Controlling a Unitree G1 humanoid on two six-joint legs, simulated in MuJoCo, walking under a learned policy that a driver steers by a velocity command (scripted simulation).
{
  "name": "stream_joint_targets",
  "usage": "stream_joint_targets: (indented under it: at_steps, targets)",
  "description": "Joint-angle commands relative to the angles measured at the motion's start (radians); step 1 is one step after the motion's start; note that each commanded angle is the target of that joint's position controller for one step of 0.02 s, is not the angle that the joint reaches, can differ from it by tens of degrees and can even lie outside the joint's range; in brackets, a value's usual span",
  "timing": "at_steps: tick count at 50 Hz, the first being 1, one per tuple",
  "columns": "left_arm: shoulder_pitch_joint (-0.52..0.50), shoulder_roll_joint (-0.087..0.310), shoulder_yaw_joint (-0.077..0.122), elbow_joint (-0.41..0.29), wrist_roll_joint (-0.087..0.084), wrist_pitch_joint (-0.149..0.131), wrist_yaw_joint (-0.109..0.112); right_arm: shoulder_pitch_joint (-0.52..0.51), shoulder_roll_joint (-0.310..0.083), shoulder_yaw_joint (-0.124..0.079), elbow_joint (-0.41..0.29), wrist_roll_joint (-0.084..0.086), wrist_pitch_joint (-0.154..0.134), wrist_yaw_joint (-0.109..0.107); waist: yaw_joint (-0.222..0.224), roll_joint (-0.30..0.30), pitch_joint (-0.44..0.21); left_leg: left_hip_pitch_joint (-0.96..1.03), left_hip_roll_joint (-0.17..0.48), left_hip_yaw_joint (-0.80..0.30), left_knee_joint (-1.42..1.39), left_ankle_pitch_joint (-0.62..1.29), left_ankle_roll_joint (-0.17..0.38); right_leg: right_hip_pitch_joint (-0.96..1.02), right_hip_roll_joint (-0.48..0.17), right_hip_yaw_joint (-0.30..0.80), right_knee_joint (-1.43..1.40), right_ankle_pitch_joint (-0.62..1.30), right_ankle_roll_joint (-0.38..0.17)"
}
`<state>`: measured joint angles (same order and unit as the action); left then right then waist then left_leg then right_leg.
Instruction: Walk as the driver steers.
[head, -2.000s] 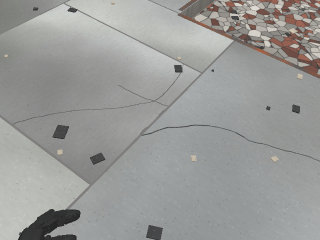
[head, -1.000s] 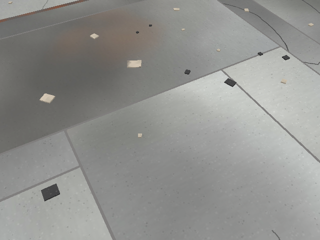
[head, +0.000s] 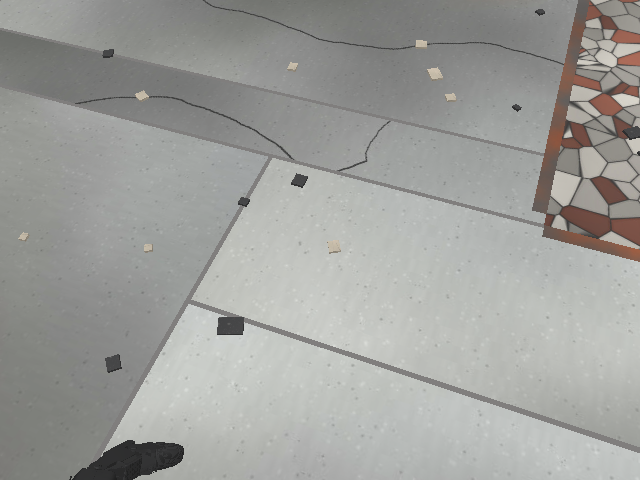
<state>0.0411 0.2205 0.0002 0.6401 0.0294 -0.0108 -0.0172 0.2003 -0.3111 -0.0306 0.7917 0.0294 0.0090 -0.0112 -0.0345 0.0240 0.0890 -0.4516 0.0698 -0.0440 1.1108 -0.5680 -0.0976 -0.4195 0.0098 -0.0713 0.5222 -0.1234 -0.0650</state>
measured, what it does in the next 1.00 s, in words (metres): walks ahead: left foot, then right foot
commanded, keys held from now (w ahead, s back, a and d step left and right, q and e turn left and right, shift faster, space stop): q+shift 0.44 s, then shift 0.10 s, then e+shift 0.46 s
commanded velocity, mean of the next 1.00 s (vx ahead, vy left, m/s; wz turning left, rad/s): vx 0.02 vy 0.00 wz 0.25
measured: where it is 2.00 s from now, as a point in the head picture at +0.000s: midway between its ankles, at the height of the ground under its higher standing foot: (342, 415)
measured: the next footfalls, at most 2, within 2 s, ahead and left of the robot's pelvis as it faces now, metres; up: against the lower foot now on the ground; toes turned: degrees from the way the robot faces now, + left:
left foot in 0.24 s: +0.06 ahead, +0.16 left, +0.00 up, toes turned +16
right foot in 0.70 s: +0.18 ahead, -0.04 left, +0.00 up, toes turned +28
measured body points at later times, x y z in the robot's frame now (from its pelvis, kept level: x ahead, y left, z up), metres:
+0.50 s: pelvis +0.04 +0.07 +0.02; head +0.07 +0.12 +0.46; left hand +0.10 +0.40 -0.09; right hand +0.27 -0.16 -0.06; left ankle +0.02 +0.15 -0.73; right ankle +0.14 -0.08 -0.65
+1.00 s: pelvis +0.07 +0.07 +0.01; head +0.12 +0.08 +0.46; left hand +0.11 +0.40 -0.10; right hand +0.32 -0.15 -0.08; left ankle +0.04 +0.18 -0.72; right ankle +0.15 -0.06 -0.73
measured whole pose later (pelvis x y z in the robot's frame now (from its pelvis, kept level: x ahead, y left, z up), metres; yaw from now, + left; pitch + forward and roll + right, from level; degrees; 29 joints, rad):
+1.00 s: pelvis +0.07 +0.07 +0.01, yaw +13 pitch +3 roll +1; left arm 0.19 0.32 0.11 0.75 -0.04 0.05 0.04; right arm 0.10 -0.29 -0.08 0.63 0.01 0.00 -0.01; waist 0.03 -0.01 0.06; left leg -0.31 -0.09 -0.11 0.60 -0.38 -0.06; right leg -0.33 0.06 0.27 0.48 -0.19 0.04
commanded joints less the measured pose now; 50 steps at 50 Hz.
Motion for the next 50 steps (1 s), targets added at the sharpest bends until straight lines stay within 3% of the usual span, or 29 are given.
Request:
stream_joint_targets:
  at_steps: [1,4,6,10,11,12,13,14,15,16,17,18,21,25,28,32,33,34,35,36,37,38,39,41,42,44,45,47,50]
  targets:
    - [-0.021,0.194,0.077,-0.041,0.006,-0.007,0.032,0.153,-0.103,-0.044,-0.028,-0.008,0.036,-0.027,-0.013,-0.124,-0.211,0.028,0.026,0.032,0.036,0.098,-0.030,0.117,-0.300,0.157,-0.227,0.280,-0.209]
    - [-0.035,0.171,0.080,-0.018,0.002,-0.005,0.055,0.080,-0.062,-0.038,-0.071,-0.013,0.047,-0.024,0.003,-0.128,-0.198,0.033,0.059,0.045,-0.089,0.193,-0.004,0.120,-0.304,0.082,-0.246,0.137,-0.189]
    - [-0.030,0.178,0.088,-0.003,-0.002,0.002,0.063,0.048,-0.063,-0.039,-0.096,-0.014,0.048,-0.011,0.011,-0.139,-0.204,0.061,0.061,0.061,-0.170,0.230,0.018,0.144,-0.323,0.051,-0.241,0.115,-0.178]
    - [-0.039,0.198,0.106,0.027,-0.038,0.015,0.061,0.075,-0.082,-0.056,-0.112,-0.018,0.056,0.018,-0.020,-0.140,-0.202,0.156,0.034,0.120,-0.382,0.269,0.084,0.191,-0.346,-0.004,-0.154,0.078,-0.109]
    - [-0.039,0.182,0.106,0.036,-0.053,0.018,0.059,0.115,-0.093,-0.066,-0.097,-0.025,0.057,0.020,-0.037,-0.102,-0.192,0.209,0.000,0.130,-0.478,0.314,0.119,0.173,-0.312,-0.038,-0.073,0.010,-0.063]
    - [0.007,0.148,0.103,0.061,-0.057,0.026,0.055,0.153,-0.130,-0.083,-0.089,-0.036,0.054,0.014,-0.040,0.012,-0.142,0.260,0.003,0.046,-0.602,0.431,0.169,0.089,-0.241,-0.093,0.087,-0.128,0.010]
    - [0.041,0.117,0.098,0.046,-0.020,0.037,0.053,0.156,-0.262,-0.113,-0.121,-0.036,0.045,-0.006,0.003,0.343,-0.060,0.313,0.234,-0.341,-0.730,0.786,0.288,-0.176,-0.086,-0.162,0.419,-0.478,0.125]
    - [-0.094,0.132,0.099,-0.016,-0.002,0.034,0.059,0.145,-0.299,-0.110,-0.151,-0.070,0.017,0.003,-0.035,0.325,-0.089,0.267,0.296,-0.557,-0.814,0.742,0.434,-0.307,0.034,0.052,0.609,-0.568,0.133]
    - [-0.114,0.154,0.106,-0.017,-0.015,0.032,0.064,0.114,-0.279,-0.111,-0.155,-0.076,-0.009,0.012,-0.028,0.212,-0.100,0.281,0.267,-0.497,-0.837,0.603,0.413,-0.339,0.017,0.128,0.662,-0.495,0.108]
    - [-0.093,0.166,0.113,-0.007,-0.026,0.027,0.068,0.063,-0.259,-0.111,-0.163,-0.051,-0.021,0.008,0.008,0.163,-0.097,0.292,0.216,-0.436,-0.830,0.536,0.357,-0.346,0.001,0.157,0.642,-0.385,0.089]
    - [-0.066,0.181,0.121,0.019,-0.019,0.025,0.076,0.012,-0.216,-0.101,-0.175,-0.025,-0.018,-0.001,0.031,0.105,-0.110,0.301,0.186,-0.383,-0.804,0.519,0.308,-0.337,-0.017,0.167,0.623,-0.311,0.089]
    - [-0.056,0.186,0.125,0.026,-0.013,0.022,0.079,-0.016,-0.191,-0.092,-0.189,-0.012,-0.012,-0.012,0.043,0.112,-0.131,0.289,0.165,-0.353,-0.784,0.566,0.290,-0.305,-0.012,0.171,0.610,-0.262,0.096]
    - [-0.043,0.151,0.116,0.035,-0.024,0.006,0.065,0.015,-0.161,-0.085,-0.212,-0.015,0.001,-0.035,0.038,0.088,-0.212,0.351,0.119,-0.328,-0.742,0.694,0.283,-0.258,0.029,0.185,0.562,-0.184,0.118]
    - [-0.047,0.138,0.102,0.049,-0.032,0.001,0.053,0.030,-0.167,-0.087,-0.231,-0.016,0.015,-0.049,0.016,0.109,-0.227,0.402,0.108,-0.333,-0.711,0.697,0.282,-0.224,0.031,0.184,0.371,-0.153,0.150]
    - [-0.031,0.149,0.096,0.061,-0.034,0.004,0.039,0.019,-0.157,-0.077,-0.240,-0.030,0.025,-0.042,0.002,0.139,-0.219,0.356,0.115,-0.333,-0.697,0.707,0.292,-0.136,0.011,0.161,0.302,-0.164,0.155]
    - [0.019,0.129,0.076,0.090,-0.035,0.000,0.017,-0.021,-0.054,-0.026,-0.218,-0.054,0.018,-0.017,0.001,0.127,-0.214,0.272,0.119,-0.282,-0.681,0.766,0.297,0.073,-0.046,0.122,0.164,-0.172,0.132]
    - [0.030,0.122,0.072,0.095,-0.037,-0.002,0.011,-0.034,-0.055,-0.021,-0.207,-0.054,0.014,-0.011,0.012,0.124,-0.191,0.249,0.109,-0.262,-0.680,0.727,0.288,0.128,-0.039,0.103,0.081,-0.123,0.121]
    - [0.033,0.133,0.072,0.094,-0.038,-0.006,0.007,-0.042,-0.077,-0.026,-0.196,-0.051,0.011,-0.008,0.025,0.118,-0.157,0.229,0.089,-0.243,-0.675,0.671,0.268,0.172,-0.025,0.086,-0.031,-0.023,0.104]
    - [0.014,0.176,0.079,0.080,-0.033,-0.008,0.006,-0.015,-0.112,-0.038,-0.183,-0.049,0.005,-0.009,0.015,0.102,-0.128,0.239,0.057,-0.233,-0.669,0.593,0.239,0.172,-0.021,0.107,-0.081,0.075,0.082]
    - [0.005,0.252,0.094,0.061,-0.028,-0.010,0.008,0.011,-0.138,-0.047,-0.183,-0.060,-0.001,-0.014,-0.015,0.023,-0.127,0.246,0.002,-0.196,-0.609,0.483,0.200,0.170,-0.078,0.203,-0.056,0.296,0.047]
    - [0.007,0.314,0.112,0.063,-0.040,-0.009,0.010,0.037,-0.132,-0.051,-0.192,-0.073,-0.008,-0.019,-0.054,-0.102,-0.135,0.228,-0.093,-0.092,-0.534,0.392,0.151,0.171,-0.129,0.296,-0.056,0.394,-0.024]
    - [0.036,0.312,0.119,0.068,-0.052,-0.006,0.011,-0.005,-0.122,-0.051,-0.201,-0.075,-0.010,-0.028,-0.023,-0.172,-0.135,0.194,-0.146,-0.014,-0.457,0.319,0.101,0.163,-0.183,0.414,-0.106,0.348,-0.107]
    - [0.070,0.289,0.116,0.074,-0.049,-0.004,0.015,-0.062,-0.108,-0.052,-0.217,-0.063,-0.010,-0.035,0.009,-0.226,-0.127,0.124,-0.167,0.002,-0.402,0.234,0.079,0.198,-0.229,0.526,-0.138,0.329,-0.161]
    - [0.162,0.278,0.117,0.086,-0.037,-0.013,0.022,-0.136,-0.082,-0.055,-0.247,-0.042,-0.004,-0.038,0.076,-0.262,-0.148,-0.043,-0.191,-0.051,-0.183,-0.081,0.063,0.325,-0.292,0.662,-0.178,0.387,-0.230]
    - [0.166,0.291,0.124,0.086,-0.039,-0.020,0.028,-0.132,-0.079,-0.059,-0.249,-0.034,-0.003,-0.034,0.069,-0.214,-0.169,-0.087,-0.172,-0.090,-0.090,-0.093,0.056,0.364,-0.292,0.657,-0.161,0.401,-0.226]
    - [0.109,0.281,0.132,0.067,-0.069,-0.007,0.046,-0.126,-0.054,-0.057,-0.245,-0.030,-0.009,-0.027,0.040,-0.158,-0.186,-0.086,-0.140,-0.099,-0.196,0.001,0.044,0.375,-0.216,0.570,-0.135,0.351,-0.151]
    - [0.093,0.269,0.134,0.058,-0.077,0.012,0.055,-0.134,-0.040,-0.055,-0.243,-0.026,-0.015,-0.023,0.042,-0.161,-0.190,-0.060,-0.144,-0.084,-0.289,0.044,0.035,0.367,-0.185,0.555,-0.135,0.314,-0.124]
    - [0.074,0.266,0.142,0.034,-0.072,0.047,0.064,-0.113,-0.016,-0.053,-0.232,-0.015,-0.025,-0.009,0.041,-0.193,-0.216,0.054,-0.173,-0.054,-0.427,0.134,0.026,0.314,-0.143,0.549,-0.130,0.300,-0.103]
    - [0.028,0.260,0.146,-0.006,-0.083,0.064,0.060,0.009,-0.041,-0.074,-0.189,-0.011,-0.030,0.005,-0.011,-0.201,-0.235,0.274,-0.176,-0.024,-0.728,0.338,0.040,0.202,-0.096,0.566,-0.103,0.165,-0.061]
